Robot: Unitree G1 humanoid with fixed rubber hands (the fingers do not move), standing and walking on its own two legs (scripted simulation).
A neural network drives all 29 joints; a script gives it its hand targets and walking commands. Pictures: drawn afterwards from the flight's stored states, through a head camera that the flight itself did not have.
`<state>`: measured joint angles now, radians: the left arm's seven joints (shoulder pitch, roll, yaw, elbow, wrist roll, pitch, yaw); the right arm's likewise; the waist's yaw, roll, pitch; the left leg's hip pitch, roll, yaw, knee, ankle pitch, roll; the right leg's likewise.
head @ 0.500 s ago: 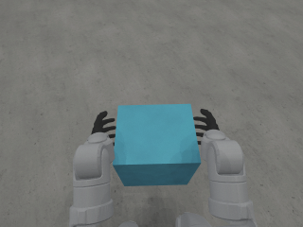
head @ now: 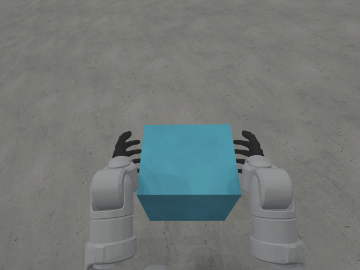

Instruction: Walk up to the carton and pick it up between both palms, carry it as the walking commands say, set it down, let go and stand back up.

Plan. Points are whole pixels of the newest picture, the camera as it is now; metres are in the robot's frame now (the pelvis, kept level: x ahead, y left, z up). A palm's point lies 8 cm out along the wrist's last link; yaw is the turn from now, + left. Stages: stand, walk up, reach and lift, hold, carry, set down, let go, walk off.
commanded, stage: carry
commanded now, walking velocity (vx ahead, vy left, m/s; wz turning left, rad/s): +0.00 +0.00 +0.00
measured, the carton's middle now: (187, 176) +0.33 +0.00 +0.00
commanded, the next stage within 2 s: none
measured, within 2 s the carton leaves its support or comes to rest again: neither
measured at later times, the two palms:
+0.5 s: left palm (77, 193) +0.27 +0.23 +0.08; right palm (203, 172) +0.29 -0.04 +0.09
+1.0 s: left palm (84, 196) +0.25 +0.20 +0.10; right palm (219, 179) +0.27 -0.07 +0.09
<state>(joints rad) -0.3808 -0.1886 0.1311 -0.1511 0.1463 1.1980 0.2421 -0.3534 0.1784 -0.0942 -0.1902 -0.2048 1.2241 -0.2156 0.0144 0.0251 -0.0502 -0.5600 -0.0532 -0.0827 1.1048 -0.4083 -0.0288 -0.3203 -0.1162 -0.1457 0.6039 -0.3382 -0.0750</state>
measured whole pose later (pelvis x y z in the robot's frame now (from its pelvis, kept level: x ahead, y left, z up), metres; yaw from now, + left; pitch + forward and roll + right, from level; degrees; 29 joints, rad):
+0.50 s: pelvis -0.02 +0.07 +0.00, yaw +4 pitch +3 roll -1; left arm -0.37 -0.18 0.14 -0.11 0.15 1.21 0.24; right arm -0.36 0.18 -0.09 -0.14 -0.20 1.23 -0.22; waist 0.01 0.01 -0.06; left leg -0.29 -0.04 -0.02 0.52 -0.29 0.04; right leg -0.33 -0.07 -0.20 0.65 -0.44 -0.02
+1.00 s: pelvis -0.04 +0.05 -0.01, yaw +3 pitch +3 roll +1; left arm -0.37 -0.19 0.13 -0.11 0.15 1.22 0.24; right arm -0.36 0.18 -0.10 -0.16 -0.20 1.24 -0.23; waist 0.01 0.02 -0.09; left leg -0.30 -0.06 0.00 0.51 -0.26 0.04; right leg -0.30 -0.04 -0.20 0.56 -0.32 -0.06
